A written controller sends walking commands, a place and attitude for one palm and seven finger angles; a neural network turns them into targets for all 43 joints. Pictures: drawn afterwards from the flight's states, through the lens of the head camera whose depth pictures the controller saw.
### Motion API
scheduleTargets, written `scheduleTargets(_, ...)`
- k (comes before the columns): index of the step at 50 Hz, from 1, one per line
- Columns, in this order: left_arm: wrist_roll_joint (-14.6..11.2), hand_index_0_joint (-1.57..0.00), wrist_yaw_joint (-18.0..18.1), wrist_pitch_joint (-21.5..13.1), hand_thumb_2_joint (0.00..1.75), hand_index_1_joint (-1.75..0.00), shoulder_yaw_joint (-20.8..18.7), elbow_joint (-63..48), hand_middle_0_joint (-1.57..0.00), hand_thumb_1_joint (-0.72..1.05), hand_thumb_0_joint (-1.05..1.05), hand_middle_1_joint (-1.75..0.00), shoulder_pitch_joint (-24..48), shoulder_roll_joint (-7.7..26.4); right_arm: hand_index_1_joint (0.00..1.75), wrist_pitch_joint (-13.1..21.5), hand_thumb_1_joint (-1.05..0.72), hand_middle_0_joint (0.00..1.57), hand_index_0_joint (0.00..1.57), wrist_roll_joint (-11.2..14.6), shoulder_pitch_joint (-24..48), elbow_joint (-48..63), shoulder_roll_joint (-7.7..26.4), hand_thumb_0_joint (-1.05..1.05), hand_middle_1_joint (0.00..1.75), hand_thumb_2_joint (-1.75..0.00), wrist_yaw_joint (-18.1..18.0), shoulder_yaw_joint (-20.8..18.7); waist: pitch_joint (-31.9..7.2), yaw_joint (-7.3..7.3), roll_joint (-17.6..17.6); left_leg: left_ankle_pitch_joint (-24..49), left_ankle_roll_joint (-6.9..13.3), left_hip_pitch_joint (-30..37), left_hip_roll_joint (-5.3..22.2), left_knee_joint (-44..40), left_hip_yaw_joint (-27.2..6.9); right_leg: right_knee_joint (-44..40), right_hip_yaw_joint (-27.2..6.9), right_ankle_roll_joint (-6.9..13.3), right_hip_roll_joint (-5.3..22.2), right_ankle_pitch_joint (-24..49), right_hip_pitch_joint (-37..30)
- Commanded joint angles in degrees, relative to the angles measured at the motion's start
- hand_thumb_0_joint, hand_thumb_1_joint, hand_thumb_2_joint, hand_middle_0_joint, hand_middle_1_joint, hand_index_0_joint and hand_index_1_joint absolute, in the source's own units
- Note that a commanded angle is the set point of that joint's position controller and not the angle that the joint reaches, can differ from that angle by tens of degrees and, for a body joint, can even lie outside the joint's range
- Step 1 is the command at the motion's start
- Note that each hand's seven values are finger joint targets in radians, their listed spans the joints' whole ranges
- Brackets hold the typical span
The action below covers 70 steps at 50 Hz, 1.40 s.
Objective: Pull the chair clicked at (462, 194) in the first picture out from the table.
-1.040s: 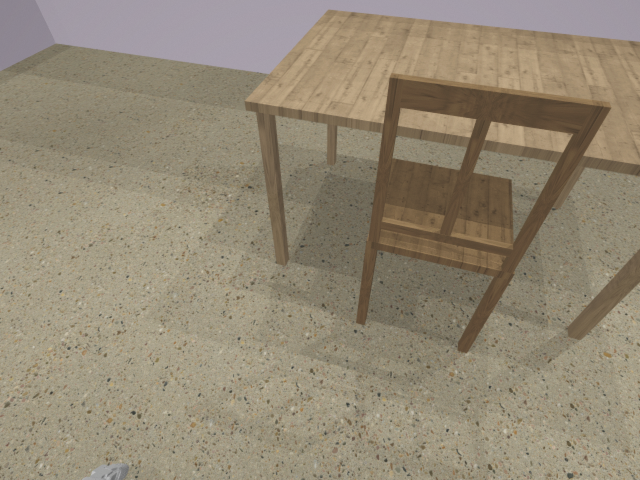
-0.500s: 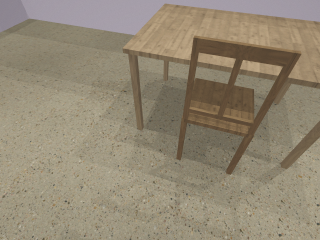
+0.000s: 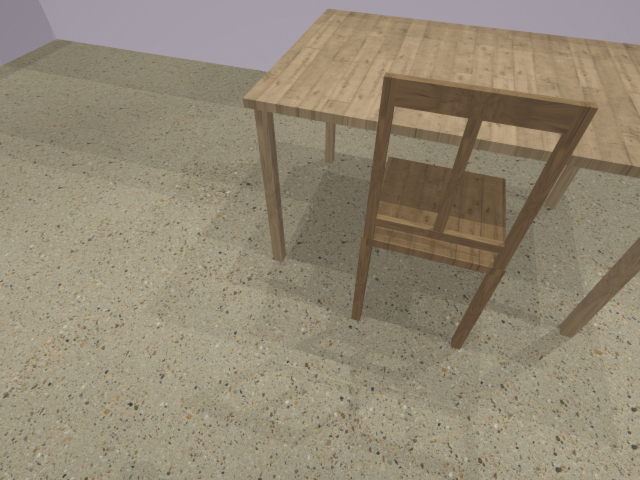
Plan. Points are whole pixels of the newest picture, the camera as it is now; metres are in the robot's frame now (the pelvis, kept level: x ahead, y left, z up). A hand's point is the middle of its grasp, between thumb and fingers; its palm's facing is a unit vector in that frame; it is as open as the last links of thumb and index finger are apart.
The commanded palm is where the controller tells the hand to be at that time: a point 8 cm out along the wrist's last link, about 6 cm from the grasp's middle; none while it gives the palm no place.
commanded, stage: look at it before walking up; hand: left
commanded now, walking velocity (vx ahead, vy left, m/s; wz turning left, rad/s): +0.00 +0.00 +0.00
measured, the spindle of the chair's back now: (454, 181) +0.76 -0.26 -0.08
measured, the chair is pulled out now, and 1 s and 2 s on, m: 0.00 0.00 0.00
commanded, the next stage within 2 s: turn to face it in 0.40 s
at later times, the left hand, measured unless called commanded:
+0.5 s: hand out of the picture +0.09 +0.25 -0.15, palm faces -0.02 -0.94 -0.34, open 7.4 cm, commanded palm none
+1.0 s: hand out of the picture +0.07 +0.19 -0.18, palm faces -0.13 -0.97 -0.22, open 7.4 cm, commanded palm none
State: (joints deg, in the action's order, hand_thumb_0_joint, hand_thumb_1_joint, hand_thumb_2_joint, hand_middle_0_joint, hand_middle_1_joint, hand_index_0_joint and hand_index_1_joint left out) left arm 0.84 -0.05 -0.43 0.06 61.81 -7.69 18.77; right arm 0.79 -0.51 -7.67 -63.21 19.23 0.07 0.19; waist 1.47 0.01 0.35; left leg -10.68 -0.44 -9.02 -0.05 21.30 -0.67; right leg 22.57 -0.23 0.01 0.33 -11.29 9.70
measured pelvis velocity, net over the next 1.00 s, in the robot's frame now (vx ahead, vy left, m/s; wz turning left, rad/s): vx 0.00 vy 0.01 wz -0.13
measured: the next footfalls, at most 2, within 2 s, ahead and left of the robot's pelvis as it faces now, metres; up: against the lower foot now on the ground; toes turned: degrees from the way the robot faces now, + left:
left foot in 1.52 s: +0.10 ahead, +0.11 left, +0.00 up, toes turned -11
right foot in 2.00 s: +0.28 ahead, -0.26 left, +0.00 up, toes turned -21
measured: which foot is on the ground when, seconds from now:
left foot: down 0.00-1.00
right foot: down 0.00-1.00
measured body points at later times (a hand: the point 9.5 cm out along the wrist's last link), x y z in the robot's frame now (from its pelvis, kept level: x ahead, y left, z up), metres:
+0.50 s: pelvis +0.01 +0.00 +0.00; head +0.02 +0.00 +0.45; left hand +0.09 +0.30 -0.13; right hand +0.09 -0.29 -0.13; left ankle +0.01 +0.13 -0.75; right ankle +0.01 -0.12 -0.75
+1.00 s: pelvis +0.00 +0.01 -0.02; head +0.02 +0.00 +0.43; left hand +0.08 +0.24 -0.17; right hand +0.01 -0.25 -0.17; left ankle +0.01 +0.12 -0.75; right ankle +0.01 -0.12 -0.75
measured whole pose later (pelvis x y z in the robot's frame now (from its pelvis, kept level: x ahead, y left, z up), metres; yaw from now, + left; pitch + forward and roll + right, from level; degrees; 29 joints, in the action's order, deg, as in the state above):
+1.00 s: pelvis +0.00 +0.01 -0.02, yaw -8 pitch +0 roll +1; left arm 1.4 0.0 2.6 -1.2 56.1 -12.6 11.3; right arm -1.2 -0.4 -12.2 -58.5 11.7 -1.2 -1.7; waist 3.1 0.5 -0.3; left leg -17.9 -0.4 -15.4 2.8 33.3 6.3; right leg 34.2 -7.1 -0.1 -2.9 -15.3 18.8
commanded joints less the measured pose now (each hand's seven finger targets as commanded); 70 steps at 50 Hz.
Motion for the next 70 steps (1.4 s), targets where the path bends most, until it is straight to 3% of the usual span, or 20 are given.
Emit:
scheduleTargets(1, -0.17, -0.2, 0.76, -1.24, 0.9, -0.3, -2.32, -3.9, -0.2, 0.9, 0.0, -0.3, 1.99, 12.22, 0.3, 1.39, -0.9, 0.2, 0.2, -0.1, 2.68, 3.45, 11.61, 0.0, 0.3, -0.9, -0.7, -2.48, -3.16, 0.13, -0.26, 4.41, 1.66, 0.44, 6.3, -3.67, -5.25, -4.44, -6.5, 1.78, 6.38, 3.82, -0.66)
scheduleTargets(27, -0.16, -0.2, 0.72, -1.17, 0.9, -0.3, -2.36, -3.49, -0.2, 0.9, 0.0, -0.3, 2.12, 12.54, 0.3, 1.34, -0.9, 0.2, 0.2, -0.03, 3.37, 3.24, 11.85, 0.0, 0.3, -0.9, -0.97, -2.59, -3.12, 0.13, -0.69, 7.42, 1.49, 3.06, 6.91, -3.81, -4.3, -4.48, -6.67, 1.79, 6.12, 9.0, -1.3)
scheduleTargets(33, -0.01, -0.2, 0.99, 1.02, 0.9, -0.3, -1.88, -4.44, -0.2, 0.9, 0.0, -0.3, -2.05, 6.16, 0.3, 0.05, -0.9, 0.2, 0.2, -0.09, -1.01, 4.2, 4.88, 0.0, 0.3, -0.9, -1.41, -1.99, -3.4, 0.28, -0.8, 6.81, 0.58, 2.33, 7.6, 0.33, -0.89, 0.32, -8.02, 1.18, 5.33, 12.46, 2.13)
scheduleTargets(35, 0.1, -0.2, 0.91, 1.52, 0.9, -0.3, -2.17, -5.46, -0.2, 0.9, 0.0, -0.3, -2.62, 5.91, 0.3, -0.32, -0.9, 0.2, 0.2, -0.14, -1.22, 5.11, 4.74, 0.0, 0.3, -0.9, -1.55, -2.43, -1.54, 0.29, -0.45, 4.1, 0.78, 0.92, 7.9, 0.93, -0.63, 1.66, -8.76, 1.19, 4.63, 11.11, 4.59)
scheduleTargets(39, 0.29, -0.2, 0.72, 1.75, 0.9, -0.3, -2.87, -7.62, -0.2, 0.9, 0.0, -0.3, -4.22, 5.46, 0.3, -0.59, -0.9, 0.2, 0.2, -0.1, -1.89, 7.17, 4.45, 0.0, 0.3, -0.9, -1.68, -3.35, -2.51, 0.18, -0.49, 0.72, 1.33, -0.61, 8.43, 3.3, -0.09, 4.11, -10.17, 1.64, 3.81, 9.89, 6.46)
scheduleTargets(47, 0.5, -0.2, 0.85, 1.84, 0.9, -0.3, -3.87, -10.27, -0.2, 0.9, 0.0, -0.3, -5.16, 3.81, 0.3, -0.68, -0.9, 0.2, 0.2, -0.07, -4.74, 8.57, 1.02, 0.0, 0.3, -0.9, -1.76, -4.24, -3.0, 0.91, -2.74, -6.3, 1.1, -2.25, 6.93, 8.13, 1.82, 4.23, -14.98, 3.41, 4.27, 5.01, 11.51)
scheduleTargets(49, 0.5, -0.2, 0.85, 1.98, 0.9, -0.3, -3.92, -10.63, -0.2, 0.9, 0.0, -0.3, -4.7, 2.82, 0.3, -0.67, -0.9, 0.2, 0.2, -0.14, -5.27, 8.47, 0.82, 0.0, 0.3, -0.9, -1.79, -4.41, -2.43, 0.88, -1.54, -7.23, 1.63, -2.23, 7.94, 6.73, 0.74, 5.8, -13.7, 2.94, 2.77, 3.03, 13.12)
scheduleTargets(51, 0.53, -0.2, 0.74, 2.11, 0.9, -0.3, -3.91, -11.12, -0.2, 0.9, 0.0, -0.3, -4.95, 1.34, 0.3, -0.57, -0.9, 0.2, 0.2, -0.28, -5.26, 8.45, 1.39, 0.0, 0.3, -0.9, -1.78, -4.78, -1.4, 0.58, 2.2, -8.93, 2.8, -2.51, 10.49, 3.06, -1.78, 9.51, -10.62, 1.9, 0.1, 1.0, 15.0)
scheduleTargets(53, 0.52, -0.2, 0.51, 2.22, 0.9, -0.3, -3.94, -10.89, -0.2, 0.9, 0.0, -0.3, -6.27, -0.62, 0.3, -0.36, -0.9, 0.2, 0.2, -0.26, -4.59, 8.73, 2.63, 0.0, 0.3, -0.9, -1.79, -5.29, -1.7, -0.31, 7.96, -8.74, 6.01, -5.85, 16.18, -2.14, -5.92, 18.99, -4.91, 0.6, -2.38, -2.85, 12.31)
scheduleTargets(55, 0.63, -0.2, 0.37, 2.54, 0.9, -0.3, -4.24, -10.42, -0.2, 0.9, 0.0, -0.3, -8.4, -2.16, 0.3, -0.17, -0.9, 0.2, 0.2, -0.49, -2.29, 9.44, 2.7, 0.0, 0.3, -0.9, -1.81, -5.6, -1.35, -1.61, 10.31, -3.11, 9.12, -7.94, 19.8, -3.05, -5.4, 26.56, -0.55, -0.48, -1.0, -11.93, 11.08)
scheduleTargets(56, 0.64, -0.2, 0.3, 2.37, 0.9, -0.3, -4.2, -10.11, -0.2, 0.9, 0.0, -0.3, -9.2, -2.66, 0.3, -0.3, -0.9, 0.2, 0.2, -0.7, -1.73, 9.41, 2.36, 0.0, 0.3, -0.9, -1.86, -5.51, -0.68, -2.02, 8.43, 1.35, 8.94, -8.08, 19.28, -0.12, -3.1, 23.78, -0.04, -0.39, 0.06, -12.82, 9.82)
scheduleTargets(57, 0.6, -0.2, 0.29, 1.95, 0.9, -0.3, -4.27, -9.44, -0.2, 0.9, 0.0, -0.3, -11.36, -3.24, 0.3, -0.47, -0.9, 0.2, 0.2, -0.82, -1.74, 9.32, 2.01, 0.0, 0.3, -0.9, -1.93, -5.45, -1.39, -2.95, 6.44, 5.15, 7.36, -8.16, 17.7, 5.29, -0.24, 16.92, -0.15, -0.12, 0.61, -9.01, 6.45)
scheduleTargets(58, 0.91, -0.2, 0.5, 1.31, 0.9, -0.3, -4.42, -8.45, -0.2, 0.9, 0.0, -0.3, -13.54, -1.99, 0.3, -0.78, -0.9, 0.2, 0.2, -0.65, -2.62, 9.05, 0.73, 0.0, 0.3, -0.9, -1.89, -5.27, -1.18, -3.54, -0.65, 3.0, 4.15, -11.1, 12.96, 13.9, 3.43, 7.6, -3.99, 0.84, 1.93, 2.77, 2.39)
scheduleTargets(59, 1.6, -0.2, 1.01, 0.43, 0.9, -0.3, -5.16, -8.08, -0.2, 0.9, 0.0, -0.3, -14.97, 2.43, 0.3, -0.95, -0.9, 0.2, 0.2, -0.16, -4.51, 9.72, -2.91, 0.0, 0.3, -0.9, -1.67, -4.62, -2.26, -2.65, -16.44, -13.64, -0.54, -19.83, 4.52, 27.62, 9.81, -1.19, -22.97, 5.14, 13.07, 9.14, -2.1)
scheduleTargets(60, 0.69, -0.2, 1.2, 0.4, 0.9, -0.3, -4.91, -7.75, -0.2, 0.9, 0.0, -0.3, -17.34, 3.68, 0.3, -1.38, -0.9, 0.2, 0.2, -0.19, -1.86, 10.82, -3.74, 0.0, 0.3, -0.9, -1.58, -3.98, -1.98, -4.25, -15.84, -24.31, -1.08, -21.99, 2.31, 34.86, 4.02, -7.86, -30.73, 10.65, 18.24, 4.83, 0.31)
scheduleTargets(61, 0.74, -0.2, 1.3, 0.31, 0.9, -0.3, -5.11, -7.87, -0.2, 0.9, 0.0, -0.3, -15.88, 3.32, 0.3, -1.42, -0.9, 0.2, 0.2, -0.51, -1.39, 10.64, -3.08, 0.0, 0.3, -0.9, -1.4, -4.04, -1.08, -3.38, -15.13, -22.03, -0.67, -24.42, 2.81, 39.56, 0.67, -10.45, -32.53, 12.06, 16.49, -6.27, 0.53)
scheduleTargets(62, 0.71, -0.2, 1.35, 0.2, 0.9, -0.3, -5.18, -8.26, -0.2, 0.9, 0.0, -0.3, -13.11, 2.26, 0.3, -1.01, -0.9, 0.2, 0.2, -0.7, -1.89, 10.14, -2.18, 0.0, 0.3, -0.9, -1.13, -4.25, 0.69, -2.09, -11.85, -17.94, -0.46, -26.41, 3.82, 41.85, -0.16, -10.8, -30.83, 12.79, 15.29, -12.46, 0.5)
scheduleTargets(64, 0.78, -0.2, 1.29, -0.3, 0.9, -0.3, -4.9, -8.76, -0.2, 0.9, 0.0, -0.3, -10.68, 0.72, 0.3, -0.38, -0.9, 0.2, 0.2, -1.15, -3.26, 9.16, -2.55, 0.0, 0.3, -0.9, -0.53, -4.22, -0.1, -0.44, -7.0, -13.63, -0.62, -23.26, 4.67, 40.41, 1.27, -9.9, -24.61, 12.16, 11.98, -14.72, 2.32)
scheduleTargets(66, 0.82, -0.2, 0.94, -0.88, 0.9, -0.3, -4.91, -8.29, -0.2, 0.9, 0.0, -0.3, -11.46, 0.61, 0.3, -0.17, -0.9, 0.2, 0.2, -1.12, -3.09, 9.37, -3.38, 0.0, 0.3, -0.9, -0.25, -4.1, 0.23, -0.63, -7.61, -12.25, -0.77, -20.69, 4.24, 34.98, 2.99, -10.26, -20.93, 11.94, 10.04, -13.2, 3.02)
scheduleTargets(70, 0.94, -0.2, 0.54, -1.11, 0.9, -0.3, -5.11, -6.69, -0.2, 0.9, 0.0, -0.3, -14.49, 0.92, 0.3, 0.69, -0.9, 0.2, 0.2, -0.75, -1.86, 10.29, -4.83, 0.0, 0.3, -0.9, -0.11, -3.85, 0.62, -1.71, -8.22, -12.99, -0.03, -16.25, 3.09, 24.12, 4.37, -10.69, -19.88, 12.57, 9.86, -12.95, 2.75)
